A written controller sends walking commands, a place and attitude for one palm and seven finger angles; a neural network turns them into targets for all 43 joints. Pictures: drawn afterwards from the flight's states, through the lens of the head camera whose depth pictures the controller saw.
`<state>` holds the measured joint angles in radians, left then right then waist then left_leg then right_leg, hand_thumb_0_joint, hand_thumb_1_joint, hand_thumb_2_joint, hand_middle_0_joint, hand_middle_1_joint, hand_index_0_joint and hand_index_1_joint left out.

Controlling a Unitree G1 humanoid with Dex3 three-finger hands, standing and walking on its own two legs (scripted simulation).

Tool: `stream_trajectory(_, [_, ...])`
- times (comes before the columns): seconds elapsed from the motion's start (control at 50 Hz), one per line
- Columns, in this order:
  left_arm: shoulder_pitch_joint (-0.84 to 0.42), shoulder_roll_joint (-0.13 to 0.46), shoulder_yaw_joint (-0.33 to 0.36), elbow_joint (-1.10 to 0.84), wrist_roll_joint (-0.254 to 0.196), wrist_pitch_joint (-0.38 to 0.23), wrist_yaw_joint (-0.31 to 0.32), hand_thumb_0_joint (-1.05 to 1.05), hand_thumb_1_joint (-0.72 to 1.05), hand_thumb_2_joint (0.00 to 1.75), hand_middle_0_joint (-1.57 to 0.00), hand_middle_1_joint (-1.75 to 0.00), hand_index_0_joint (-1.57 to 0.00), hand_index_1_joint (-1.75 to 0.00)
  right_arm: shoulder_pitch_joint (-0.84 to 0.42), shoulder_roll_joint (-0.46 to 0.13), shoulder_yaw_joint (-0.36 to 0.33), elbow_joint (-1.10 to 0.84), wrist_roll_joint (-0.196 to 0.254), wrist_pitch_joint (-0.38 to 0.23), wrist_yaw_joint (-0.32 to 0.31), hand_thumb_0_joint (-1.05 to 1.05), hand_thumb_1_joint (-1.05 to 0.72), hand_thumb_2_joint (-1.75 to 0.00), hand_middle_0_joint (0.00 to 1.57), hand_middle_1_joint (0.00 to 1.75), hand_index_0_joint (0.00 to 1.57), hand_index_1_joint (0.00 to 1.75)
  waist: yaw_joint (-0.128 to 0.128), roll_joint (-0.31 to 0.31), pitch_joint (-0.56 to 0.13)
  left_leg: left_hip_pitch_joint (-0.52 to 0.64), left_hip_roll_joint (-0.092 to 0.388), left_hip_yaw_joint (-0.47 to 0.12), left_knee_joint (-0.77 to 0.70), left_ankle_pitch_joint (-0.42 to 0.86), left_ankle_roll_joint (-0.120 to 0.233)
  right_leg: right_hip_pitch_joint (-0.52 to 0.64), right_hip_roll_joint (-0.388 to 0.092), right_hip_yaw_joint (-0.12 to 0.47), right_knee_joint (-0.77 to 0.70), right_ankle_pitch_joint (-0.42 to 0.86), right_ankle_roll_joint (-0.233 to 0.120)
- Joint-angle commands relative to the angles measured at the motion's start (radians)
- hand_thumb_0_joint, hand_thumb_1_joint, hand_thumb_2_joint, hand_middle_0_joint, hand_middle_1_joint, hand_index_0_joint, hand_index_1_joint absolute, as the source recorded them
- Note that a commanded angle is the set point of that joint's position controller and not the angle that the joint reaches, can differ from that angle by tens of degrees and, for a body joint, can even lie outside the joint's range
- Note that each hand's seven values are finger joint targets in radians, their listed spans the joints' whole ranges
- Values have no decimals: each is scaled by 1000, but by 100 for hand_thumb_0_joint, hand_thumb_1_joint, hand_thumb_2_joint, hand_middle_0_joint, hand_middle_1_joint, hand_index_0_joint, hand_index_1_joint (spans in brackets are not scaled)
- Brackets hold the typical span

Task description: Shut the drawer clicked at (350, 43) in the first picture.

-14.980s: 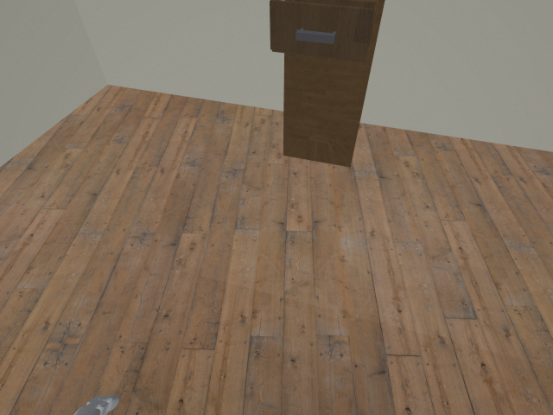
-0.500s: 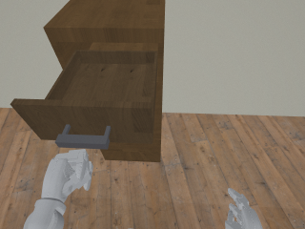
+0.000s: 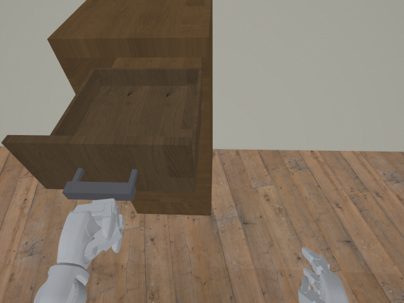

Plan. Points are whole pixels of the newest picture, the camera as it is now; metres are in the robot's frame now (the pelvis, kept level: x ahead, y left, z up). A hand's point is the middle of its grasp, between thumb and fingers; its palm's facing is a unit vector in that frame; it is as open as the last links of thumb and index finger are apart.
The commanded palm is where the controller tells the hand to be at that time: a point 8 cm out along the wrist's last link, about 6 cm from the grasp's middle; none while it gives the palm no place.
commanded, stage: push the drawer shut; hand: left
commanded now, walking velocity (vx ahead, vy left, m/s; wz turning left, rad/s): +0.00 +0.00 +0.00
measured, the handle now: (103, 182) +0.33 +0.21 +0.08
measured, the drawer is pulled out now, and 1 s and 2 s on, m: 0.30 0.23 0.10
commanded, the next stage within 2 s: none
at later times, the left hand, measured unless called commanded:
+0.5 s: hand (113, 218) +0.25 +0.17 +0.07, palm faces -0.02 -1.00 -0.06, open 3.0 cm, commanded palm +0.25 +0.23 +0.08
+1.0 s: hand (123, 189) +0.31 +0.17 +0.07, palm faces -0.03 -1.00 -0.05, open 2.9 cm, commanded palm +0.32 +0.22 +0.08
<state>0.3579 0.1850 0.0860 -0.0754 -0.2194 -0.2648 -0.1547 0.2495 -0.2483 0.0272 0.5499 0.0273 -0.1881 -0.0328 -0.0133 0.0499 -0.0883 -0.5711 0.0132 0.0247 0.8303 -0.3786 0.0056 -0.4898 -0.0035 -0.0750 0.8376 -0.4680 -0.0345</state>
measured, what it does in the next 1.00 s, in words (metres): stands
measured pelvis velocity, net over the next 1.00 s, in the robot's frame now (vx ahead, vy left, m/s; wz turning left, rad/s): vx -0.03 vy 0.01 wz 0.02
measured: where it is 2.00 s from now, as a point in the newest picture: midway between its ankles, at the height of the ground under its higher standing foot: outside the picture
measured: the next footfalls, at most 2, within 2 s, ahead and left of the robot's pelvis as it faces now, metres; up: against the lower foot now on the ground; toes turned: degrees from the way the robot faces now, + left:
none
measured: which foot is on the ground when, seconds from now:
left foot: down 0.00-1.00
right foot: down 0.00-1.00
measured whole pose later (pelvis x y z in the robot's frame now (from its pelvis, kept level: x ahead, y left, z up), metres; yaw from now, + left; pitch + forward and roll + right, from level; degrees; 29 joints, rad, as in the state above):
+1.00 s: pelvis -0.03 +0.01 +0.00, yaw +1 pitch +6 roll -1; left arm -0.23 0.24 0.11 0.46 -0.20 -0.29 -0.15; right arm 0.24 -0.26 0.05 0.65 0.04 -0.15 -0.06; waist -0.03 0.04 -0.04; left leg -0.62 0.00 0.01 0.83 -0.32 0.02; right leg -0.54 -0.01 -0.09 0.84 -0.41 -0.02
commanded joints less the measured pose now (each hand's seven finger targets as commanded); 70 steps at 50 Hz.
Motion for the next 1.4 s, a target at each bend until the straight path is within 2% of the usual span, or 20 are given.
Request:
stream_trajectory(0.0, [-67, 137, 102, -215, -22, -92, 0, 0, 90, 90, -140, -160, -140, -160, -76, -111, -49, -147, 6, -53, -9, 0, -90, -90, 20, 30, 20, 30, -3, -73, -136, 129, -16, -31, -79, 220, 24, 38, 3, 46, -146, 365, 31])
stream_trajectory(0.04, [-55, 124, 91, -202, -27, -90, -15, 0, 90, 90, -140, -160, -140, -160, -77, -110, -49, -153, 9, -49, -8, 0, -90, -90, 20, 30, 20, 30, -4, -52, -127, 120, -19, -27, -79, 200, 22, 29, 0, 52, -151, 348, 33])
stream_trajectory(0.18, [-248, 144, 91, -171, -43, -96, -46, 0, 90, 90, -140, -160, -140, -160, -81, -120, -47, -130, 12, -53, -24, 0, -90, -90, 20, 30, 20, 30, -34, -61, -138, 122, -22, -35, -63, 168, 27, 7, -8, 78, -171, 305, 40])
stream_trajectory(0.24, [-298, 186, 148, -108, -52, -98, -47, 0, 90, 90, -140, -160, -140, -160, -82, -123, -47, -112, 12, -48, -30, 0, -90, -90, 20, 30, 20, 30, -27, -86, -158, 104, -22, -33, -62, 169, 26, 37, -15, 100, -179, 310, 45])
stream_trajectory(0.32, [-283, 173, 152, -63, -57, -88, -56, 0, 90, 90, -140, -160, -140, -160, -86, -120, -48, -113, 13, -45, -25, 0, -90, -90, 20, 30, 20, 30, -1, -40, -204, 137, -23, -27, -78, 223, 25, 78, -14, 84, -164, 390, 39])
stream_trajectory(0.36, [-327, 177, 149, -56, -62, -78, -59, 0, 90, 90, -140, -160, -140, -160, -88, -123, -47, -113, 17, -40, -25, 0, -90, -90, 20, 30, 20, 30, -13, -47, -186, 139, -22, -29, -88, 216, 23, 62, -10, 72, -167, 380, 39])
stream_trajectory(0.4, [-407, 166, 126, -35, -57, -76, -51, 0, 90, 90, -140, -160, -140, -160, -92, -126, -46, -104, 17, -39, -30, 0, -90, -90, 20, 30, 20, 30, -35, -67, -139, 131, -20, -34, -89, 174, 26, 19, -5, 72, -182, 309, 40])
stream_trajectory(0.48, [-518, 174, 130, 29, -57, -84, -49, 0, 90, 90, -140, -160, -140, -160, -89, -132, -46, -85, 19, -38, -36, 0, -90, -90, 20, 30, 20, 30, -45, -79, -114, 119, -20, -42, -97, 115, 24, -16, -4, 77, -196, 218, 39])
stream_trajectory(0.56, [-643, 166, 102, 33, -49, -99, -47, 0, 90, 90, -140, -160, -140, -160, -89, -133, -46, -70, 21, -43, -41, 0, -90, -90, 20, 30, 20, 30, -48, -30, -177, 158, -20, -49, -105, 103, 25, -23, -2, 70, -185, 188, 31])
stream_trajectory(0.76, [-889, 154, 46, 168, -27, -82, -16, 0, 90, 90, -140, -160, -140, -160, -80, -140, -36, -43, 24, -38, -48, 0, -90, -90, 20, 30, 20, 30, -73, -33, -184, 175, -13, -76, -134, -5, 22, -82, 8, 53, -189, 75, 25])
stream_trajectory(0.8, [-903, 192, 75, 211, -17, -81, -2, 0, 90, 90, -140, -160, -140, -160, -70, -147, -35, -35, 21, -32, -48, 0, -90, -90, 20, 30, 20, 30, -70, -56, -182, 159, -10, -80, -136, -14, 23, -77, 10, 53, -189, 63, 26])
stream_trajectory(0.82, [-930, 161, 49, 212, -16, -83, 1, 0, 90, 90, -140, -160, -140, -160, -76, -142, -35, -40, 23, -30, -45, 0, -90, -90, 20, 30, 20, 30, -68, -26, -190, 171, -13, -79, -139, -16, 21, -84, 9, 52, -185, 65, 24])
stream_trajectory(0.88, [-989, 175, 58, 262, -7, -82, 14, 0, 90, 90, -140, -160, -140, -160, -64, -145, -36, -32, 22, -25, -41, 0, -90, -90, 20, 30, 20, 30, -69, -14, -198, 182, -11, -85, -144, -22, 16, -92, 11, 47, -180, 69, 20])
stream_trajectory(1.0, [-1120, 194, 58, 383, 12, -86, 33, 0, 90, 90, -140, -160, -140, -160, -39, -153, -30, -22, 20, -1, -36, 0, -90, -90, 20, 30, 20, 30, -83, -54, -176, 143, -11, -92, -153, -71, 19, -109, 15, 47, -178, 34, 21])
stream_trajectory(1.06, [-1161, 200, 70, 415, 15, -93, 32, 0, 90, 90, -140, -160, -140, -160, -26, -151, -35, -22, 19, 8, -32, 0, -90, -90, 20, 30, 20, 30, -77, -18, -219, 173, -13, -85, -146, -34, 16, -102, 14, 50, -175, 66, 18])
stream_trajectory(1.22, [-1235, 212, 95, 533, 24, -112, 32, 0, 90, 90, -140, -160, -140, -160, 27, -156, -44, -6, 11, 32, -17, 0, -90, -90, 20, 30, 20, 30, -83, -40, -258, 175, -8, -84, -126, 46, 17, -101, 23, 46, -162, 133, 17])
stream_trajectory(1.24, [-1254, 238, 116, 550, 26, -115, 32, 0, 90, 90, -140, -160, -140, -160, 35, -158, -46, -1, 11, 36, -15, 0, -90, -90, 20, 30, 20, 30, -79, -40, -253, 167, -9, -86, -125, 55, 15, -97, 23, 47, -158, 142, 15])
stream_trajectory(1.26, [-1266, 211, 96, 545, 25, -117, 28, 0, 90, 90, -140, -160, -140, -160, 38, -155, -46, -5, 10, 38, -12, 0, -90, -90, 20, 30, 20, 30, -83, -20, -269, 176, -11, -78, -119, 66, 16, -98, 23, 49, -158, 153, 17])
stream_trajectory(1.3, [-1279, 276, 147, 582, 32, -124, 28, 0, 90, 90, -140, -160, -140, -160, 51, -162, -48, 4, 8, 47, -12, 0, -90, -90, 20, 30, 20, 30, -79, -37, -270, 157, -10, -77, -113, 84, 18, -83, 24, 52, -153, 170, 16])
stream_trajectory(1.38, [-1309, 243, 129, 598, 29, -132, 17, 0, 90, 90, -140, -160, -140, -160, 66, -155, -53, 2, 8, 60, -7, 0, -90, -90, 20, 30, 20, 30, -85, -12, -295, 174, -10, -66, -101, 126, 18, -81, 24, 56, -150, 221, 17])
